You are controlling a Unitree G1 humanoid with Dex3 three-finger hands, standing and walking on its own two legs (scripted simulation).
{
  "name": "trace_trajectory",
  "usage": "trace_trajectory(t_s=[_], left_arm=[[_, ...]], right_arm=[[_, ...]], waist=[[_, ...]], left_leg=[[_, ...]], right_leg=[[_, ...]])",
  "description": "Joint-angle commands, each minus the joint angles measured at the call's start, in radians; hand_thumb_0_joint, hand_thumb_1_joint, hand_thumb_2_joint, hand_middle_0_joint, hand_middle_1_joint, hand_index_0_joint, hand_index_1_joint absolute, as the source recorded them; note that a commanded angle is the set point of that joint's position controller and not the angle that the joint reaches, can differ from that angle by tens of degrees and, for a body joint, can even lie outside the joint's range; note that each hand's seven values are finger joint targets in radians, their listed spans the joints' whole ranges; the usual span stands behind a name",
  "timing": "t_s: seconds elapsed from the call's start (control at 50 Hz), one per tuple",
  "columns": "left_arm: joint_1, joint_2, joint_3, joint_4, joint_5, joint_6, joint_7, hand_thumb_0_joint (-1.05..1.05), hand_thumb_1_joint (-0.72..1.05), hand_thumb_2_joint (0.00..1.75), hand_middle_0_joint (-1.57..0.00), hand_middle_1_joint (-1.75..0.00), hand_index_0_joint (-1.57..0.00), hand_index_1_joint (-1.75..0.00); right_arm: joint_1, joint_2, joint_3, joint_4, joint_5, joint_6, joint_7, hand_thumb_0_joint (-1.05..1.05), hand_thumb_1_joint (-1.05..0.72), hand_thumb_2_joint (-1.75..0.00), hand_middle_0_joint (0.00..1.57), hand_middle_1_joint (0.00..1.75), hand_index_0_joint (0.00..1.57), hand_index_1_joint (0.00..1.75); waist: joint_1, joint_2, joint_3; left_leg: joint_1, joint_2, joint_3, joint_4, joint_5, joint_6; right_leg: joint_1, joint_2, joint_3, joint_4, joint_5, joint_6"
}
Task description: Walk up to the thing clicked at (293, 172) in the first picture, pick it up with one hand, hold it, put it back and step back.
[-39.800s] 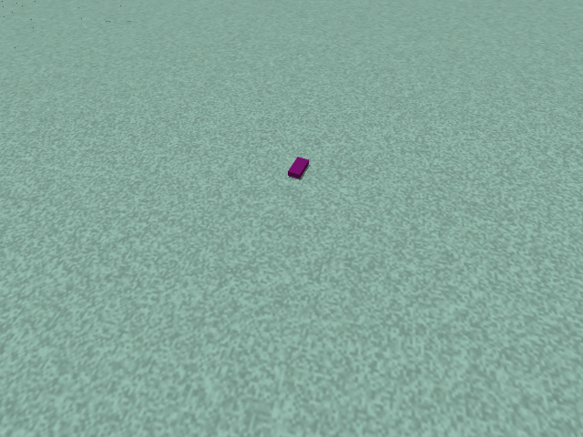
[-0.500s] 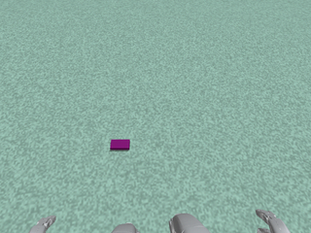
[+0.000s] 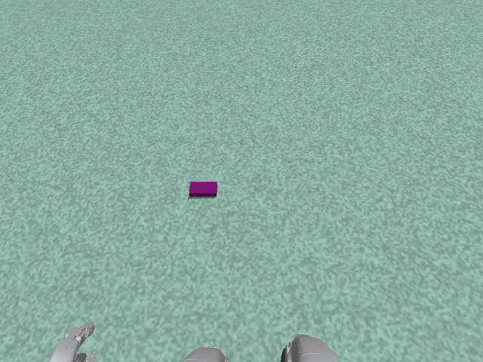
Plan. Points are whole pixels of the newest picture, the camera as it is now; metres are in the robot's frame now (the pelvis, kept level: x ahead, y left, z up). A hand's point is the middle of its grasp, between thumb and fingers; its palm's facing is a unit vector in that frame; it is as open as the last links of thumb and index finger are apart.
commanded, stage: step back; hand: left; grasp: from above
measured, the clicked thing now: (203, 189) +0.88 +0.23 -0.74
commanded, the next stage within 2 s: stand in 1.54 s
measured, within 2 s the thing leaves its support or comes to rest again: neither
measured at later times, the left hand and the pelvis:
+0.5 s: hand out of the picture -0.11 +0.27 -0.13, palm faces -0.07 -0.90 -0.42, open 7.3 cm; pelvis -0.17 +0.00 +0.01, yaw -6 degrees
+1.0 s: hand out of the picture -0.13 +0.26 -0.13, palm faces +0.01 -0.93 -0.38, open 7.3 cm; pelvis -0.20 +0.00 +0.01, yaw -1 degrees
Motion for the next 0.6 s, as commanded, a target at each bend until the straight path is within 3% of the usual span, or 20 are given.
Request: trace_trajectory(t_s=[0.0, 0.02, 0.04, 0.06, 0.1, 0.12, 0.18, 0.24, 0.28, 0.32, 0.34, 0.36, 0.38, 0.4, 0.42, 0.44, 0.46, 0.5, 0.56, 0.58], left_arm=[[-0.012, 0.226, 0.057, -0.072, -0.018, 0.002, 0.007, 0.0, 0.9, 0.9, -0.2, -0.3, -0.2, -0.3], [0.0, 0.181, 0.046, -0.075, -0.023, 0.002, 0.004, 0.0, 0.9, 0.9, -0.2, -0.3, -0.2, -0.3], [-0.076, 0.216, 0.067, -0.083, -0.028, 0.001, 0.018, 0.0, 0.9, 0.9, -0.2, -0.3, -0.2, -0.3], [-0.092, 0.226, 0.074, -0.064, -0.017, 0.005, 0.022, 0.0, 0.9, 0.9, -0.2, -0.3, -0.2, -0.3], [-0.02, 0.199, 0.069, -0.022, -0.039, 0.011, 0.019, 0.0, 0.9, 0.9, -0.2, -0.3, -0.2, -0.3], [0.021, 0.208, 0.07, -0.004, -0.036, 0.01, 0.015, 0.0, 0.9, 0.9, -0.2, -0.3, -0.2, -0.3], [0.055, 0.191, 0.066, 0.016, -0.022, 0.001, 0.003, 0.0, 0.9, 0.9, -0.2, -0.3, -0.2, -0.3], [0.045, 0.185, 0.053, 0.009, -0.018, -0.012, -0.004, 0.0, 0.9, 0.9, -0.2, -0.3, -0.2, -0.3], [0.055, 0.179, 0.052, 0.031, -0.017, -0.025, -0.009, 0.0, 0.9, 0.9, -0.2, -0.3, -0.2, -0.3], [0.145, 0.166, 0.05, 0.085, -0.011, -0.038, -0.013, 0.0, 0.9, 0.9, -0.2, -0.3, -0.2, -0.3], [0.18, 0.177, 0.056, 0.116, -0.002, -0.044, -0.01, 0.0, 0.9, 0.9, -0.2, -0.3, -0.2, -0.3], [0.167, 0.239, 0.078, 0.113, 0.016, -0.05, -0.011, 0.0, 0.9, 0.9, -0.2, -0.3, -0.2, -0.3], [0.119, 0.351, 0.104, 0.079, 0.018, -0.044, -0.011, 0.0, 0.9, 0.9, -0.2, -0.3, -0.2, -0.3], [0.036, 0.394, 0.11, 0.048, 0.02, -0.045, -0.006, 0.0, 0.9, 0.9, -0.2, -0.3, -0.2, -0.3], [-0.012, 0.34, 0.095, 0.027, 0.011, -0.051, -0.002, 0.0, 0.9, 0.9, -0.2, -0.3, -0.2, -0.3], [-0.065, 0.281, 0.075, 0.025, 0.007, -0.056, 0.001, 0.0, 0.9, 0.9, -0.2, -0.3, -0.2, -0.3], [-0.064, 0.257, 0.074, 0.03, 0.012, -0.059, 0.001, 0.0, 0.9, 0.9, -0.2, -0.3, -0.2, -0.3], [-0.01, 0.254, 0.077, 0.034, 0.015, -0.067, -0.006, 0.0, 0.9, 0.9, -0.2, -0.3, -0.2, -0.3], [0.041, 0.268, 0.087, 0.051, 0.024, -0.066, -0.012, 0.0, 0.9, 0.9, -0.2, -0.3, -0.2, -0.3], [0.037, 0.276, 0.085, 0.057, 0.02, -0.062, -0.016, 0.0, 0.9, 0.9, -0.2, -0.3, -0.2, -0.3]], right_arm=[[0.087, -0.187, -0.065, -0.051, -0.01, -0.04, -0.004, 0.0, -0.9, -0.9, 0.2, 0.3, 0.2, 0.3], [0.048, -0.275, -0.086, -0.066, -0.024, -0.04, -0.002, 0.0, -0.9, -0.9, 0.2, 0.3, 0.2, 0.3], [-0.008, -0.364, -0.096, -0.094, -0.013, -0.035, 0.008, 0.0, -0.9, -0.9, 0.2, 0.3, 0.2, 0.3], [-0.036, -0.332, -0.091, -0.098, -0.021, -0.044, 0.005, 0.0, -0.9, -0.9, 0.2, 0.3, 0.2, 0.3], [-0.124, -0.244, -0.053, -0.107, -0.029, -0.045, -0.008, 0.0, -0.9, -0.9, 0.2, 0.3, 0.2, 0.3], [-0.142, -0.236, -0.053, -0.114, -0.025, -0.046, -0.011, 0.0, -0.9, -0.9, 0.2, 0.3, 0.2, 0.3], [-0.12, -0.196, -0.052, -0.117, -0.024, -0.041, -0.007, 0.0, -0.9, -0.9, 0.2, 0.3, 0.2, 0.3], [-0.082, -0.22, -0.061, -0.117, -0.018, -0.036, -0.007, 0.0, -0.9, -0.9, 0.2, 0.3, 0.2, 0.3], [-0.067, -0.233, -0.065, -0.106, -0.02, -0.028, -0.004, 0.0, -0.9, -0.9, 0.2, 0.3, 0.2, 0.3], [-0.094, -0.255, -0.066, -0.102, -0.008, -0.015, 0.001, 0.0, -0.9, -0.9, 0.2, 0.3, 0.2, 0.3], [-0.102, -0.227, -0.057, -0.1, -0.002, -0.01, 0.005, 0.0, -0.9, -0.9, 0.2, 0.3, 0.2, 0.3], [-0.087, -0.175, -0.041, -0.11, 0.0, -0.013, 0.009, 0.0, -0.9, -0.9, 0.2, 0.3, 0.2, 0.3], [-0.165, -0.138, -0.035, -0.137, 0.006, -0.019, 0.0, 0.0, -0.9, -0.9, 0.2, 0.3, 0.2, 0.3], [-0.179, -0.185, -0.055, -0.133, 0.0, -0.012, -0.008, 0.0, -0.9, -0.9, 0.2, 0.3, 0.2, 0.3], [-0.156, -0.209, -0.061, -0.111, 0.006, -0.014, -0.006, 0.0, -0.9, -0.9, 0.2, 0.3, 0.2, 0.3], [-0.119, -0.19, -0.055, -0.079, 0.012, -0.023, -0.003, 0.0, -0.9, -0.9, 0.2, 0.3, 0.2, 0.3], [-0.087, -0.174, -0.049, -0.066, 0.013, -0.031, -0.003, 0.0, -0.9, -0.9, 0.2, 0.3, 0.2, 0.3], [-0.065, -0.174, -0.044, -0.054, 0.004, -0.042, 0.003, 0.0, -0.9, -0.9, 0.2, 0.3, 0.2, 0.3], [-0.11, -0.159, -0.041, -0.062, -0.011, -0.058, 0.018, 0.0, -0.9, -0.9, 0.2, 0.3, 0.2, 0.3], [-0.1, -0.156, -0.044, -0.049, -0.014, -0.065, 0.02, 0.0, -0.9, -0.9, 0.2, 0.3, 0.2, 0.3]], waist=[[-0.013, -0.102, -0.262], [-0.002, 0.132, -0.251], [-0.047, 0.248, -0.227], [-0.04, 0.173, -0.176], [0.03, 0.072, -0.149], [0.043, 0.104, -0.135], [0.019, 0.121, -0.152], [-0.011, 0.16, -0.211], [-0.023, 0.173, -0.251], [0.019, 0.17, -0.29], [0.033, 0.131, -0.285], [0.02, -0.015, -0.239], [0.081, -0.251, -0.183], [0.079, -0.245, -0.089], [0.037, -0.13, -0.048], [-0.007, -0.054, -0.049], [-0.014, -0.08, -0.08], [0.022, -0.133, -0.129], [0.07, -0.181, -0.121], [0.066, -0.193, -0.122]], left_leg=[[0.125, 0.071, -0.025, -0.406, 0.258, 0.053], [0.184, 0.295, -0.339, -0.435, 0.394, 0.157], [-0.004, 0.437, -0.479, -0.49, 0.471, 0.312], [-0.09, 0.437, -0.472, -0.491, 0.485, 0.325], [-0.062, 0.318, -0.25, -0.437, 0.569, 0.245], [-0.054, 0.313, -0.214, -0.426, 0.546, 0.239], [0.07, 0.277, -0.181, -0.414, 0.491, 0.247], [0.188, 0.317, -0.188, -0.379, 0.498, 0.268], [0.193, 0.297, -0.169, -0.365, 0.401, 0.239], [0.139, 0.275, -0.132, -0.32, 0.333, 0.202], [0.052, 0.243, -0.099, -0.266, 0.282, 0.157], [-0.164, 0.152, -0.055, -0.161, 0.128, 0.09], [-0.237, -0.014, -0.026, 0.027, -0.06, 0.025], [-0.184, 0.027, -0.142, 0.218, -0.089, -0.005], [-0.177, 0.014, -0.179, 0.302, -0.02, -0.005], [-0.198, -0.03, -0.148, 0.31, 0.04, -0.002], [-0.19, -0.041, -0.113, 0.306, 0.064, -0.001], [-0.166, -0.013, -0.06, 0.232, 0.061, -0.014], [-0.175, 0.038, 0.006, -0.053, -0.006, -0.01], [-0.111, 0.04, 0.032, -0.133, -0.016, -0.009]], right_leg=[[0.115, -0.152, 0.203, -0.032, 0.226, -0.099], [-0.09, 0.002, 0.095, 0.145, -0.033, -0.032], [-0.058, 0.109, 0.084, 0.367, -0.401, -0.006], [-0.031, 0.123, 0.205, 0.515, -0.399, -0.012], [-0.082, 0.157, 0.248, 0.629, -0.299, -0.027], [-0.078, 0.147, 0.218, 0.633, -0.264, -0.022], [-0.095, 0.13, 0.172, 0.505, -0.249, 0.023], [-0.046, 0.078, 0.12, 0.237, -0.274, 0.036], [0.043, 0.07, 0.065, 0.02, -0.251, 0.015], [0.187, 0.087, 0.009, -0.257, -0.115, -0.011], [0.261, 0.083, 0.031, -0.333, -0.05, -0.027], [0.333, -0.025, 0.247, -0.335, -0.156, -0.069], [0.136, -0.28, 0.545, -0.419, -0.266, -0.211], [-0.093, -0.405, 0.667, -0.483, -0.347, -0.301], [-0.106, -0.342, 0.546, -0.429, -0.242, -0.274], [-0.034, -0.235, 0.368, -0.345, -0.04, -0.216], [0.013, -0.189, 0.289, -0.317, 0.014, -0.186], [0.092, -0.156, 0.253, -0.309, -0.078, -0.173], [0.204, -0.179, 0.281, -0.324, -0.28, -0.175], [0.171, -0.195, 0.293, -0.326, -0.295, -0.181]])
